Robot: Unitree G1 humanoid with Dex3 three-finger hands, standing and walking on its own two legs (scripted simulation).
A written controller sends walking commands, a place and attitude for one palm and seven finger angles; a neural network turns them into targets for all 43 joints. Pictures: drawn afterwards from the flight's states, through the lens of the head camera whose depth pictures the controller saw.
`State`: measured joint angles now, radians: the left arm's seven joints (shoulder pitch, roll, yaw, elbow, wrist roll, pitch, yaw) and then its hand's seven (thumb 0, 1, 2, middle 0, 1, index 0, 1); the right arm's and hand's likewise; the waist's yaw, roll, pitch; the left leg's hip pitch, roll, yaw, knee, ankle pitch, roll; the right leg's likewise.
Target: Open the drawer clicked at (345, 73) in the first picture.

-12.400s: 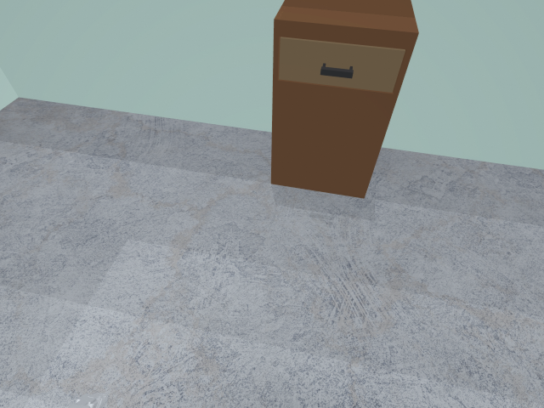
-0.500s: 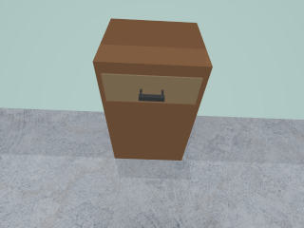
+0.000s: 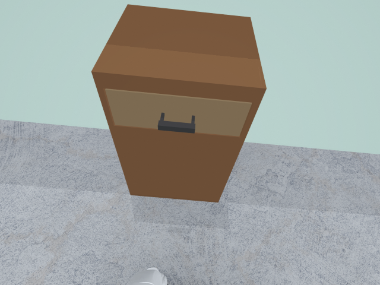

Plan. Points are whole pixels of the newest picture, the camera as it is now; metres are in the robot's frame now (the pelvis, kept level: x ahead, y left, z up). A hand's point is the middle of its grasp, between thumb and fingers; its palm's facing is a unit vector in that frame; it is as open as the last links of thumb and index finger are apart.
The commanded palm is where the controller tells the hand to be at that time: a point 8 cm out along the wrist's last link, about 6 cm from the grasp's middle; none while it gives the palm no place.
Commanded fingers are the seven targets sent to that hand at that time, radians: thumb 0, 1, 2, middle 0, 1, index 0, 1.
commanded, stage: shuffle to correct the standing spot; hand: left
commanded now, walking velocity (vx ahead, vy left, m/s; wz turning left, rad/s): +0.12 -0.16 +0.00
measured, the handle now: (177, 122) +0.59 +0.09 -0.08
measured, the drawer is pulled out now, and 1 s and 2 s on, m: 0.00 0.00 0.00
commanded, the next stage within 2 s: come to a stop and stand still in 0.36 s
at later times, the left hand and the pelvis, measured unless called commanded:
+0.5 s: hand (149, 273) +0.16 +0.10 -0.16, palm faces -0.03 -0.97 -0.23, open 7.4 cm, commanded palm none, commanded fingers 0.00 0.90 0.90 -0.20 -0.30 -0.20 -0.30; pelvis +0.09 -0.09 +0.00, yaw +0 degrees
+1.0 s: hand out of the picture +0.09 +0.10 -0.18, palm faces +0.13 -0.97 -0.19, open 7.4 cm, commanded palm none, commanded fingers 0.00 0.90 0.90 -0.20 -0.30 -0.20 -0.30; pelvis +0.09 -0.09 +0.01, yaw +2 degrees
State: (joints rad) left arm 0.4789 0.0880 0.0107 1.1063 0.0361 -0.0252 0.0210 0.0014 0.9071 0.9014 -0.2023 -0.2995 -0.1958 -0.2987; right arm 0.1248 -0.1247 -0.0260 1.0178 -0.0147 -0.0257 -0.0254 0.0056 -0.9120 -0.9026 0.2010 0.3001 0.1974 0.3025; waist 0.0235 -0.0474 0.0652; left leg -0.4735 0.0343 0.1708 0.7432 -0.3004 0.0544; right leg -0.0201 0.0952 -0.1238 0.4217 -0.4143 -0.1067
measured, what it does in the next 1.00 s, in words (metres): walks ahead: left foot, then right foot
